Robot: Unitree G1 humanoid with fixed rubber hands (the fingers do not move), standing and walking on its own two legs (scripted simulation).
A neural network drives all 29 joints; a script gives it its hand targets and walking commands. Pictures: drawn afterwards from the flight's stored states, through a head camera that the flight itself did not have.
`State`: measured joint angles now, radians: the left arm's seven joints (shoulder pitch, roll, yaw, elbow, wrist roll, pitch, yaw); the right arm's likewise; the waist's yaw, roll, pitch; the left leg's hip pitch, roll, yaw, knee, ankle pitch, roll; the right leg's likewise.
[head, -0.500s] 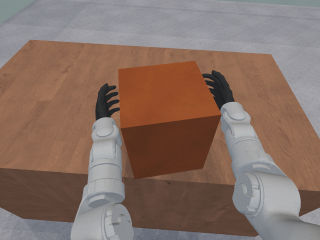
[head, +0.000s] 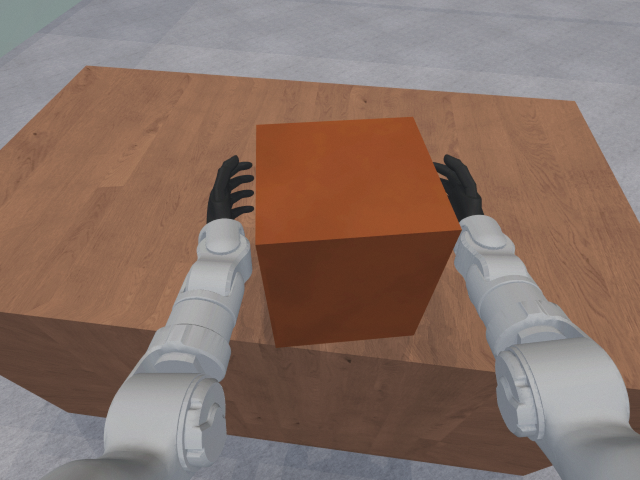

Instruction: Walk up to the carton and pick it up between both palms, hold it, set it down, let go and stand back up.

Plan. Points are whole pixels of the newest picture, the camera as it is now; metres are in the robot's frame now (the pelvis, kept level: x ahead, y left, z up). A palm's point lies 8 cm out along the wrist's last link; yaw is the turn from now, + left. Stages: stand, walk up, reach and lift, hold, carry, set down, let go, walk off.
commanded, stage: set down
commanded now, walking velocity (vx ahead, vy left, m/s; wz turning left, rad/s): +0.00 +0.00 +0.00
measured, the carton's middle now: (341, 238) +0.44 +0.02 +0.04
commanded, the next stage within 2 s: none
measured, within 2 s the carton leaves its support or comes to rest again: neither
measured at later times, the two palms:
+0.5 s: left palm (197, 197) +0.40 +0.20 +0.14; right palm (513, 195) +0.44 -0.17 +0.15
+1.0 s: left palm (175, 167) +0.40 +0.21 +0.19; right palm (540, 162) +0.44 -0.18 +0.20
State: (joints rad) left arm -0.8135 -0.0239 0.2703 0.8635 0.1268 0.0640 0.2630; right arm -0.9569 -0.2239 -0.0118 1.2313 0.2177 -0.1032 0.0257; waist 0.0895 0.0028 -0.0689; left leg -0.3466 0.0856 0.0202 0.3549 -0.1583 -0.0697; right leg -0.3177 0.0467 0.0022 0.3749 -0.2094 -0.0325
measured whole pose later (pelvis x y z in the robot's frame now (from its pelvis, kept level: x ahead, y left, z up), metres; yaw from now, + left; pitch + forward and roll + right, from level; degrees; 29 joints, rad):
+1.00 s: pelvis -0.02 +0.00 +0.00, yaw +0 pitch +7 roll +0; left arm -1.00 0.17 0.17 0.82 -0.10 0.48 0.27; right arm -1.07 -0.47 0.15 1.09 0.48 0.23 0.12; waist 0.10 0.00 -0.13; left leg -0.35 0.09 0.02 0.36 -0.14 -0.08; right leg -0.33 0.05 0.00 0.41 -0.20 -0.04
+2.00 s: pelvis -0.06 +0.00 +0.00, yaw +0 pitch +4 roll +0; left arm -0.43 0.03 0.13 0.24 -0.10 0.48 0.27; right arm -0.71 -0.53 0.16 0.83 0.41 0.14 0.21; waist 0.10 0.02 -0.03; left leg -0.35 0.08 0.02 0.36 -0.09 -0.06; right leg -0.33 0.05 0.00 0.41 -0.15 -0.04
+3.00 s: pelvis -0.04 +0.00 +0.00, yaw +0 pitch +6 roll +0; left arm 0.01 0.05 0.02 0.15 -0.03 0.12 0.21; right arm -0.20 -0.48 0.10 0.67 0.37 -0.18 0.23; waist 0.10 0.01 -0.08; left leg -0.35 0.08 0.02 0.36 -0.12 -0.05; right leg -0.33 0.05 0.00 0.41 -0.18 -0.04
